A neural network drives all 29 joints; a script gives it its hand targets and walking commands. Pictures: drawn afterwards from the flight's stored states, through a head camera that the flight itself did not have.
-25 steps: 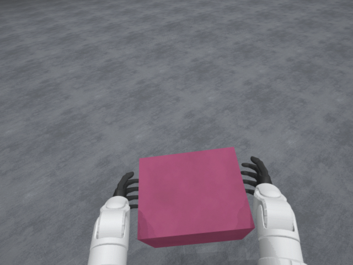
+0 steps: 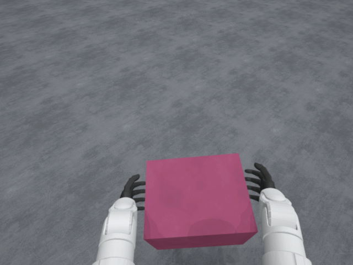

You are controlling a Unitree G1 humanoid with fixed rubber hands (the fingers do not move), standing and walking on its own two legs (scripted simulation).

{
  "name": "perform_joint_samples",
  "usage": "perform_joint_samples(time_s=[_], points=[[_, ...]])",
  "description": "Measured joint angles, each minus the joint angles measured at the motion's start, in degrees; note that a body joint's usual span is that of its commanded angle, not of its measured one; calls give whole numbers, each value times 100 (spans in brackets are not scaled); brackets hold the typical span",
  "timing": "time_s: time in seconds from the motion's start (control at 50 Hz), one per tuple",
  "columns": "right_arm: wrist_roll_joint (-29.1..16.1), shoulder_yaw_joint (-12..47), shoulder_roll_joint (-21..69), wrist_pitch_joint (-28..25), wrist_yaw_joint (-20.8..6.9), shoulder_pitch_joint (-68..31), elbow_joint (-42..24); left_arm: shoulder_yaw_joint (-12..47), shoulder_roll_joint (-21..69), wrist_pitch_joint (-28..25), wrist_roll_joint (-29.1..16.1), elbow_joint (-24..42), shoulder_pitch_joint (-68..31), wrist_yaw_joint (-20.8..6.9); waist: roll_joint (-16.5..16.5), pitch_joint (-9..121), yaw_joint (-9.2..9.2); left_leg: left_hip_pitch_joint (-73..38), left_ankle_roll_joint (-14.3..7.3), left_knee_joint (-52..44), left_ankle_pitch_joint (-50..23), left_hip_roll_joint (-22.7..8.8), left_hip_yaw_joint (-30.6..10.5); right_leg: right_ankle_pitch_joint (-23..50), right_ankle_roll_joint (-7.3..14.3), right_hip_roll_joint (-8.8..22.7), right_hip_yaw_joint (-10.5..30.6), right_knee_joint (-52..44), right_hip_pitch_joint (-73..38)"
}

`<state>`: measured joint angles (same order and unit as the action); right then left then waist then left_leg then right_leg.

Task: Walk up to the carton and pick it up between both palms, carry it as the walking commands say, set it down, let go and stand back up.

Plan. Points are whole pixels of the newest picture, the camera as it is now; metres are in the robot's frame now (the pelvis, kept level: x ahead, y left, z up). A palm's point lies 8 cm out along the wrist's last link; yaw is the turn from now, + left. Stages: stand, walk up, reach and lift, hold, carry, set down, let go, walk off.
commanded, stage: set down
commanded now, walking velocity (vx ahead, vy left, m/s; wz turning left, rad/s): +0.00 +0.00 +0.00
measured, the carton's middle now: (196, 203) +0.32 -0.06 -0.09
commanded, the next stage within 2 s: none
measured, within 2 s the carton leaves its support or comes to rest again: neither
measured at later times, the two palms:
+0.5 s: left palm (142, 205) +0.33 +0.09 -0.09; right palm (261, 200) +0.31 -0.24 -0.07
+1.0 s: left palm (143, 211) +0.35 +0.10 -0.17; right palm (250, 207) +0.32 -0.24 -0.15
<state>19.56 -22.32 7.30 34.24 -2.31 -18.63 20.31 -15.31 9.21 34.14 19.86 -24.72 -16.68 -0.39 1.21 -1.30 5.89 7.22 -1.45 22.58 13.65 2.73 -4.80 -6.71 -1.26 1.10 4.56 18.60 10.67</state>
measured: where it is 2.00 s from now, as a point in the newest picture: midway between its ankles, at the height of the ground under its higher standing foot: outside the picture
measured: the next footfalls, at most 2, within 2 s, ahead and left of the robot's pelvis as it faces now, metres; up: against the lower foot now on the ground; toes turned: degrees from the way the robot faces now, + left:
none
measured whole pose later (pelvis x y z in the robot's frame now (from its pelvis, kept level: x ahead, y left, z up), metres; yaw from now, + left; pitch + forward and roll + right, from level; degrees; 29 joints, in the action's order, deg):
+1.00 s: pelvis -0.07 -0.02 -0.11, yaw +0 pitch +33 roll +0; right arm 17.8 -28.3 4.5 19.8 -1.0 -39.4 28.6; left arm -27.0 5.7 17.8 19.2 -33.9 -39.6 -2.1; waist -2.9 9.4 4.7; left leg 73.4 0.4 62.6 22.4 3.4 -4.2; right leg -13.8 -2.4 -1.6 4.8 57.7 77.1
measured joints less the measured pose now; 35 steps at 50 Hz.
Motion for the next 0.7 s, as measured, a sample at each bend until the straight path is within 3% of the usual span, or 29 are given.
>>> perform_joint_samples(time_s=[0.12, 0.3, 0.48, 0.7], points=[[133, -317, -349, -477, -278, -542, 649, -212, 131, -361, -35, -397, -458, 99, -290, 76, 38, 623, -79, 446, 170, 80, 101, -174, 21, 32, 102, 464, 655], [74, -317, -249, -862, -349, -390, 590, -607, 189, -902, 129, -628, -609, 145, -381, 166, 121, 1285, -18, 684, 313, 26, 94, -309, -179, -31, 98, 766, 1357], [-229, -73, -157, -1532, -100, -93, 447, -303, 52, -1570, -172, -386, -253, 223, -247, 393, 90, 2550, 167, 940, 289, -53, -81, -350, -30, -122, -80, 1112, 2625], [-543, -93, -177, -2139, 225, -618, 597, -324, -204, -2186, -427, -468, -808, 189, -304, 739, -90, 4752, 284, 2032, 398, -21, -88, -410, 12, -183, -93, 2168, 4824]])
